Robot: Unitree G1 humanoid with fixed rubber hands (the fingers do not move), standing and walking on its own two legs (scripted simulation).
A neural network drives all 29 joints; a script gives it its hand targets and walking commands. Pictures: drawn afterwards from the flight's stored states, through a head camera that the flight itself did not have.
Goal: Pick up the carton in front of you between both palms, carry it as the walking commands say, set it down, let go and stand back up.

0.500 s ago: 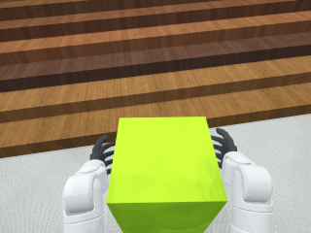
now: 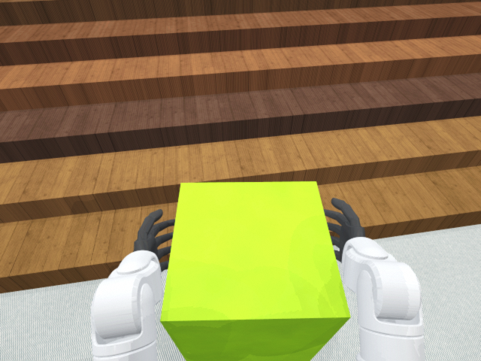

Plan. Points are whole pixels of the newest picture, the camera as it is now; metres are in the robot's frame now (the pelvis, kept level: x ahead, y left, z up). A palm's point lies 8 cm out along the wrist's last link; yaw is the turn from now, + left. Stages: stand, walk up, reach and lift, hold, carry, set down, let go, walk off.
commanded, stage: carry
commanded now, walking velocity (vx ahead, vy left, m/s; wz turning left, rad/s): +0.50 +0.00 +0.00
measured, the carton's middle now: (249, 277) +0.26 +0.00 +0.02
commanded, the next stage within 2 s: none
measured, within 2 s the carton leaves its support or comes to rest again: neither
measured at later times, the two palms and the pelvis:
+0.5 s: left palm (184, 77) +0.67 +0.13 +0.17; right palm (313, 73) +0.69 -0.17 +0.16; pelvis +0.32 -0.04 +0.00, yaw +2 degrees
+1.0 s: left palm (188, 25) +1.06 +0.15 +0.16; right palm (281, 21) +1.06 -0.15 +0.16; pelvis +0.66 +0.00 +0.01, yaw +0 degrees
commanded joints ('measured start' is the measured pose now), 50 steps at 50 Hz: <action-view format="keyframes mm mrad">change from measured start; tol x32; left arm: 1 -561 -809 -724 -130 -416 14 -250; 29 -1512 -841 -476 209 -553 120 -184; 50 -1378 -855 -519 271 -442 67 -159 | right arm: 1 -457 862 690 -90 415 30 246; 28 -1395 850 469 263 505 163 149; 50 -1257 851 483 258 428 91 158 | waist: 1 -15 242 -287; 19 5 194 -145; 23 87 -369 -405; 45 -16 -62 -474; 48 -148 466 -429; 50 -178 184 -497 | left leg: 1 697 381 -683 -361 -13 138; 18 509 197 -112 -293 251 24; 21 367 102 -38 170 355 -37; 23 -109 -103 -150 688 -324 -82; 25 -229 -24 -282 855 -309 -21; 42 -594 -66 -108 441 -211 6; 46 570 -88 -90 -408 533 -21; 48 1372 297 -500 86 2048 100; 50 1288 310 -563 21 1400 177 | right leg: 1 -608 51 111 532 40 -37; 20 -199 120 -124 -277 365 -95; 23 329 -274 680 -512 133 -262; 41 566 -153 186 -256 1079 -246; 44 592 -39 90 3 1702 -139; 46 6 38 11 406 1235 -63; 47 -614 188 3 653 109 -82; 48 -1059 256 147 955 -208 -71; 50 -1185 229 219 1089 -153 -122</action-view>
